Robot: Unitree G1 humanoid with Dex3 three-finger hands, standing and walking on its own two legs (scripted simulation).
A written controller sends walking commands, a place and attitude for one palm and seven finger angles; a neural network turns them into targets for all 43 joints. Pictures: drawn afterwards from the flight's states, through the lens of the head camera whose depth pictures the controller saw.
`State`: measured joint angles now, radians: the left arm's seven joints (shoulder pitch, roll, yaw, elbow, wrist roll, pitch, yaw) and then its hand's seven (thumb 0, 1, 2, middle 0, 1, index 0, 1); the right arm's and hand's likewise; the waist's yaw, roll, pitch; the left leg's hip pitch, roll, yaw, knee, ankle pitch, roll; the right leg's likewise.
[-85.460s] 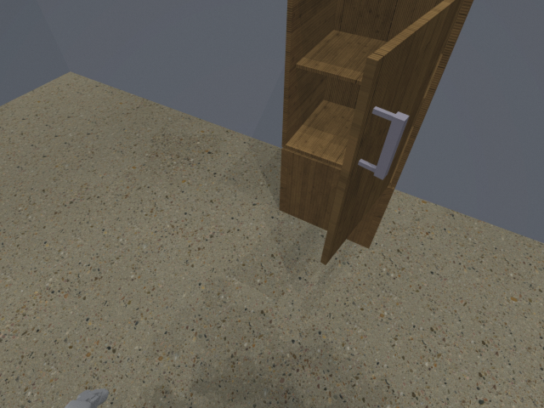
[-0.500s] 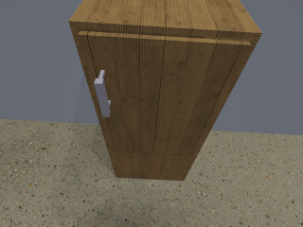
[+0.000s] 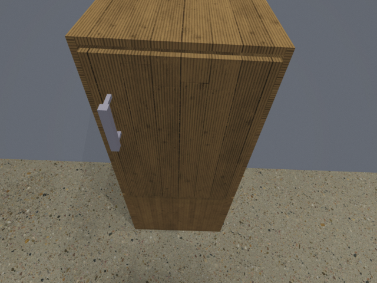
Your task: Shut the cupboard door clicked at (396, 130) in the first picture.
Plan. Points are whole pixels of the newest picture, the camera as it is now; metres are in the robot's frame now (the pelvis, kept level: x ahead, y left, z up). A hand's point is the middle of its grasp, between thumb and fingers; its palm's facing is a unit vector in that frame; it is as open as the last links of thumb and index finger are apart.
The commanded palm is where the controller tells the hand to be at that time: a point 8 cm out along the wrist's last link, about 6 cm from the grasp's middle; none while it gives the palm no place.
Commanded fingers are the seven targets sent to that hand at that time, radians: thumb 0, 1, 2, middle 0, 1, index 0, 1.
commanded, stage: come to a stop and stand still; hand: left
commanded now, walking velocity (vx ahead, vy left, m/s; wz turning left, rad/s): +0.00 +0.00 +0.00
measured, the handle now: (112, 123) +0.45 +0.21 +0.07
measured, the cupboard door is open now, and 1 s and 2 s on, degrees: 0 0 0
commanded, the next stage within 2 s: look again from close up in 0.52 s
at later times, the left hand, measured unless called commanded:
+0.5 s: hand out of the picture +0.01 +0.17 -0.18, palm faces +0.05 -0.99 -0.16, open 7.4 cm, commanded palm none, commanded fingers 0.00 0.90 0.90 -0.20 -0.30 -0.20 -0.30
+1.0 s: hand out of the picture +0.01 +0.22 -0.19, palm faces +0.03 -0.98 -0.21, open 7.4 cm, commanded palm none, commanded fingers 0.00 0.90 0.90 -0.20 -0.30 -0.20 -0.30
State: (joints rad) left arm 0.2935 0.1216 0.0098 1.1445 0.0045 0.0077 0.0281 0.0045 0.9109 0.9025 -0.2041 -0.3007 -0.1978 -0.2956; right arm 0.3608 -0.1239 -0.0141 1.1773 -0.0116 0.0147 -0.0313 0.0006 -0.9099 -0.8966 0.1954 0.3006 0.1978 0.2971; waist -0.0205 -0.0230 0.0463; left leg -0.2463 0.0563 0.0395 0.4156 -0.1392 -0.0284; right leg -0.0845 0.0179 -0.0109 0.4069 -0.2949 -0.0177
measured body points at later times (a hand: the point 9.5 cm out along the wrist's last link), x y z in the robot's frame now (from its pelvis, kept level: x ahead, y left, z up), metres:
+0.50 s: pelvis +0.02 +0.00 +0.00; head +0.04 +0.02 +0.45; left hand +0.00 +0.22 -0.17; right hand +0.04 -0.22 -0.15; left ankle +0.05 +0.14 -0.74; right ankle -0.05 -0.11 -0.74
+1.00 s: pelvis -0.02 +0.04 -0.01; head -0.03 +0.05 +0.44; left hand +0.01 +0.27 -0.17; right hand +0.03 -0.20 -0.15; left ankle +0.05 +0.14 -0.74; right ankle -0.05 -0.11 -0.74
